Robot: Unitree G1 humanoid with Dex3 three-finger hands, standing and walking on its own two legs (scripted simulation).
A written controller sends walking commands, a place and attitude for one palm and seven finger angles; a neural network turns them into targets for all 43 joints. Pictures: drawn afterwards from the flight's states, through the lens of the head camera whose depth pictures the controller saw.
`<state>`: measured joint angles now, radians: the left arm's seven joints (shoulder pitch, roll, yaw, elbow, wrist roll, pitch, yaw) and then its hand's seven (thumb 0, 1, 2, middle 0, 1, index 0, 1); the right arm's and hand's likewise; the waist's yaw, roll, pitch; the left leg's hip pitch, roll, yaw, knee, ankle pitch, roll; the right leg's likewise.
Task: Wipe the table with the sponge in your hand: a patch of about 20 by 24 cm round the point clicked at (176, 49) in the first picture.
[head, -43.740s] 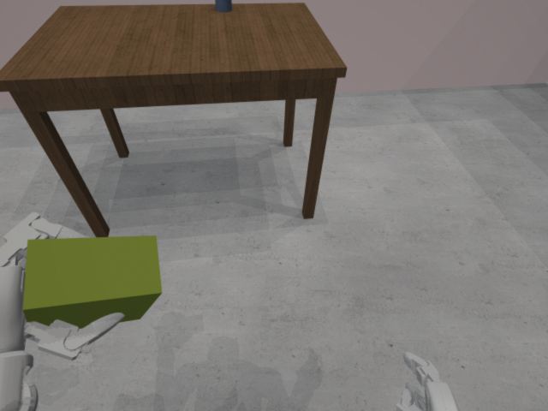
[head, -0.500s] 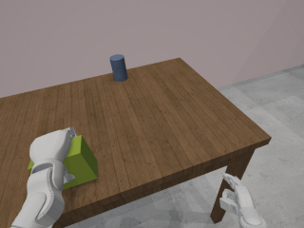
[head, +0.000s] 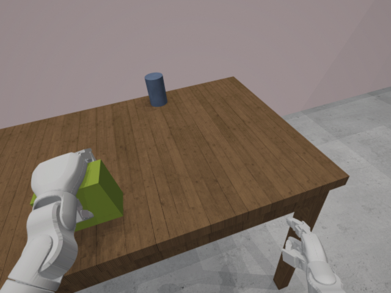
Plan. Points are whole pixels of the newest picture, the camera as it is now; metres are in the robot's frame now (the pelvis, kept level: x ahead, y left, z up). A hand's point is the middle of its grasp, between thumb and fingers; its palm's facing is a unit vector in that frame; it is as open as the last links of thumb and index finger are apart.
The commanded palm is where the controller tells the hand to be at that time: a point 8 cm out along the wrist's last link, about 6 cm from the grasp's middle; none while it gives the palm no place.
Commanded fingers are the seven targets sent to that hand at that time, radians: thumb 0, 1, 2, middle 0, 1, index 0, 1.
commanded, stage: lift the sponge slowly off the table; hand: left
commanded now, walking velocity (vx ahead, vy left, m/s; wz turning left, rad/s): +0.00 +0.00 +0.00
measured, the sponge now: (87, 202) +0.24 +0.28 +0.09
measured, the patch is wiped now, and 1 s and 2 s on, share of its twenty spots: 1.00 1.00 1.00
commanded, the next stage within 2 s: bring the sponge back beside the body in 0.86 s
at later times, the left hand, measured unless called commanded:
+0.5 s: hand (75, 171) +0.25 +0.28 +0.17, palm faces +0.23 -0.13 -0.96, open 10.5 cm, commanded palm +0.20 +0.28 +0.25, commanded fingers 0.00 0.10 1.30 -1.20 -1.60 -1.20 -1.60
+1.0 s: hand (75, 159) +0.26 +0.28 +0.19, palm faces +0.28 -0.15 -0.95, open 10.5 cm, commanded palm +0.21 +0.28 +0.26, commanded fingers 0.00 0.10 1.30 -1.20 -1.60 -1.20 -1.60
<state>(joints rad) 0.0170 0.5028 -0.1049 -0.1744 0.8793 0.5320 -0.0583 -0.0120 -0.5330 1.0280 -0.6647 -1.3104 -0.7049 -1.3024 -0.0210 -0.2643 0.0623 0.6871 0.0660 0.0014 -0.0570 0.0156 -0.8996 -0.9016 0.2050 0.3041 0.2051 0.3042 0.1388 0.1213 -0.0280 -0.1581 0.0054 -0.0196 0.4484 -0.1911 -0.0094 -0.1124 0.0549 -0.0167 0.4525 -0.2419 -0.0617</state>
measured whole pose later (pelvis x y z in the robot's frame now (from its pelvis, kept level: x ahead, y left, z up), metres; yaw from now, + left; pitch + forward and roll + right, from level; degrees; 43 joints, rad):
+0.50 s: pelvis +0.00 +0.01 +0.00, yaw +0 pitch -5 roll +0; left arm -0.06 0.52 -0.08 -0.24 0.83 0.57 -0.08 -0.01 -0.54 1.03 -0.67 -1.31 -0.71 -1.30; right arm -0.01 -0.27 0.07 0.67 0.08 0.00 -0.06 0.02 -0.90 -0.90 0.20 0.30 0.21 0.30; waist 0.14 0.12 -0.03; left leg -0.17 0.00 -0.01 0.45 -0.18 0.00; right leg -0.13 0.05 -0.01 0.46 -0.24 -0.05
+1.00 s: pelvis -0.01 +0.01 +0.00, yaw +0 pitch -5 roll +0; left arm -0.14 0.54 -0.08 -0.23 0.80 0.63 -0.09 -0.01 -0.54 1.03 -0.67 -1.31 -0.71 -1.30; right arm -0.02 -0.26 0.09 0.65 0.09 0.02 -0.07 0.02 -0.90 -0.90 0.21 0.30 0.20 0.30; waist 0.13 0.12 -0.04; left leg -0.18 0.00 -0.01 0.44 -0.18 0.00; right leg -0.14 0.05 -0.01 0.46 -0.23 -0.05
